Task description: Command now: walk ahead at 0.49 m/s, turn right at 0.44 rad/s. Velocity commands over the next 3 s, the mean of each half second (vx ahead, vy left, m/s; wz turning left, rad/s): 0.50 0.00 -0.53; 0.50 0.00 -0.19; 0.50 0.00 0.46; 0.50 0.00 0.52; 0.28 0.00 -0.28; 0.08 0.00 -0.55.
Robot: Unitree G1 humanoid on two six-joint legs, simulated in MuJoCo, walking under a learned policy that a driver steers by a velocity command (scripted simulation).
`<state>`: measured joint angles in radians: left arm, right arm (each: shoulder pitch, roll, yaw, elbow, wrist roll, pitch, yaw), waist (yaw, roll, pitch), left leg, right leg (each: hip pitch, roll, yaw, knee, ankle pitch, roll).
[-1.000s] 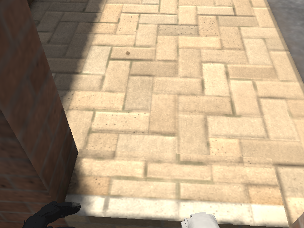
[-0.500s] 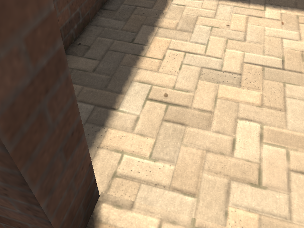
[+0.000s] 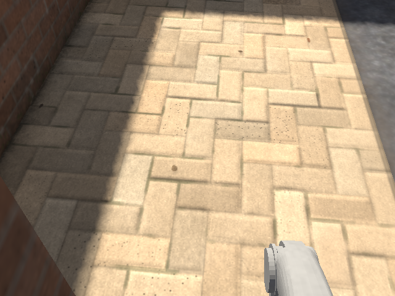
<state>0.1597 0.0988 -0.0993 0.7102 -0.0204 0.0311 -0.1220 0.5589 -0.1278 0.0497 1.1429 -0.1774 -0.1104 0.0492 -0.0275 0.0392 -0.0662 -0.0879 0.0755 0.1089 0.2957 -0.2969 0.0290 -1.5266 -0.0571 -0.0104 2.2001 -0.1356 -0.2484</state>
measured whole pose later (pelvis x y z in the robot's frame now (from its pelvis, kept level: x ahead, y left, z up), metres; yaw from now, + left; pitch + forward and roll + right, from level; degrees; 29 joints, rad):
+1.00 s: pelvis +0.50 -0.12 +0.20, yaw -19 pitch +5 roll +3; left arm -0.02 0.17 0.02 0.73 -0.02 -0.10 -0.01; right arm 0.43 -0.18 -0.07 1.03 0.02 -0.09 -0.01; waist -0.08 -0.06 -0.03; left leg -0.15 -0.02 0.11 0.24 -0.19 0.01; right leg -0.85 -0.16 0.07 0.89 0.00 0.01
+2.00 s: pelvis +0.94 -0.17 +0.20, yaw +12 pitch +2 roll -1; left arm -0.03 0.26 0.08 0.76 0.00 -0.10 0.00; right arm 0.37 -0.22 -0.07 0.79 0.01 -0.06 -0.01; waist -0.07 -0.05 0.01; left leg -0.11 -0.11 -0.11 0.31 -0.23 0.10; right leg -0.69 -0.07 0.08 0.64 0.13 0.02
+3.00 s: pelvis +1.21 -0.16 +0.20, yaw -18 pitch +3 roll -1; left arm 0.19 0.31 0.09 0.64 -0.02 0.06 0.00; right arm 0.19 -0.24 -0.07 0.66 0.00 0.00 -0.05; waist -0.02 -0.03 0.01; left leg -0.27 0.06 0.04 0.45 -0.22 -0.01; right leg -0.51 -0.01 0.02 0.96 -0.40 0.07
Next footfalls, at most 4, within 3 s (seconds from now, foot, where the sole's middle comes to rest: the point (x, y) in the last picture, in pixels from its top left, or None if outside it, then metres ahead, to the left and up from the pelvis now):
0.16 right None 0.20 -0.14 -0.58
0.60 left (200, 266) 0.53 0.00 -0.58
1.14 right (316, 228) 0.65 -0.37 -0.58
1.62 left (230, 163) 0.92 -0.12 -0.58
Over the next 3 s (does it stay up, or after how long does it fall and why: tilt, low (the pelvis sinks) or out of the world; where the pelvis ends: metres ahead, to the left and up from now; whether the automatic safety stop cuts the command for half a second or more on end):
stays up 1.21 -0.16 0.20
